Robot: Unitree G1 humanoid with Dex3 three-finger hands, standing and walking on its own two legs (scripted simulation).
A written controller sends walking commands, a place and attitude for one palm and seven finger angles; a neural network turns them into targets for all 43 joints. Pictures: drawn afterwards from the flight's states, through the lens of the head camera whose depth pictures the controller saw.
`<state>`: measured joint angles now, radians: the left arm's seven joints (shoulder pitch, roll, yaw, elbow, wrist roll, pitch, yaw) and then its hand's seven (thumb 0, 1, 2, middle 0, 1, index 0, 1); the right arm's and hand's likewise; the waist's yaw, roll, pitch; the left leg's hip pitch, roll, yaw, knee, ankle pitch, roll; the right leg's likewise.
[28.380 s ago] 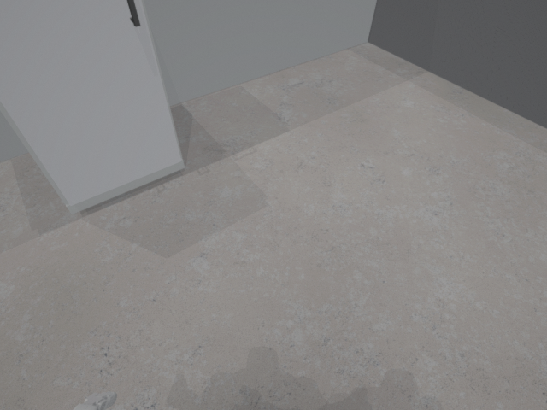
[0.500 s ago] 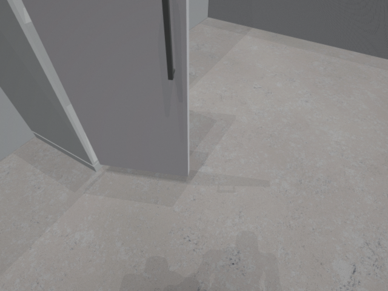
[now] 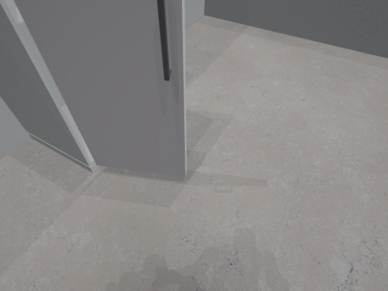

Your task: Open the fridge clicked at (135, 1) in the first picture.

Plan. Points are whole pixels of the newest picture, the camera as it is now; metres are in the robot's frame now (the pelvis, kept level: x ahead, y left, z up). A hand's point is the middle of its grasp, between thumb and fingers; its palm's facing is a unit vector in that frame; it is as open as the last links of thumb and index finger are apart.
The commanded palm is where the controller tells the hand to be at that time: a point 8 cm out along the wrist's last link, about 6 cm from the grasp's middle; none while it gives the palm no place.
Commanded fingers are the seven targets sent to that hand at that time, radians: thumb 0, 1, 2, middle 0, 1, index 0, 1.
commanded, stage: look to check the result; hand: right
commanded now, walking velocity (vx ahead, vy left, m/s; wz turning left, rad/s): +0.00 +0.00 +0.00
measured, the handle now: (164, 29) +0.79 +0.14 +0.17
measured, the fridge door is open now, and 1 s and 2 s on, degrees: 69 69 69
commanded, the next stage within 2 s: stand and wait in 0.14 s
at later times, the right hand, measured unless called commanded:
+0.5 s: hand out of the picture +0.09 -0.23 -0.16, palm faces -0.03 +0.95 -0.32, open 7.4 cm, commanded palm none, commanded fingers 0.00 -0.90 -0.90 0.20 0.30 0.20 0.30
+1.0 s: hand out of the picture +0.10 -0.21 -0.16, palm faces -0.03 +0.95 -0.32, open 7.4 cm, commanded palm none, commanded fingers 0.00 -0.90 -0.90 0.20 0.30 0.20 0.30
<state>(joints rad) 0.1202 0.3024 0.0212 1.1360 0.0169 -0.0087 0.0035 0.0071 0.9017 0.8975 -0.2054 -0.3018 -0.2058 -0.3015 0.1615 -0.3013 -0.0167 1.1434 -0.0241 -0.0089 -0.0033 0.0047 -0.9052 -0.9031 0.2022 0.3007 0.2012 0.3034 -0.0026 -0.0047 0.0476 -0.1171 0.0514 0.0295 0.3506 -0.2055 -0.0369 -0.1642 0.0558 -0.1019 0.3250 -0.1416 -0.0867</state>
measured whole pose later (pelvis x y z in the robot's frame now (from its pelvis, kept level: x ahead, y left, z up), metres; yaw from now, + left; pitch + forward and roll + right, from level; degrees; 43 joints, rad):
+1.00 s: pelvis +0.03 +0.03 +0.00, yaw +0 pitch -1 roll +0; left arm 0.08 0.33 0.00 1.15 0.01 -0.01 0.00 0.01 0.90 0.90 -0.21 -0.30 -0.21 -0.30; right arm 0.11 -0.32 0.00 1.14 -0.02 -0.02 0.00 0.01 -0.90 -0.90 0.20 0.30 0.20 0.30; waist 0.00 0.00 0.05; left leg -0.05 0.01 0.04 0.28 -0.21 0.00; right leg -0.12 0.02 -0.08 0.29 -0.16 -0.04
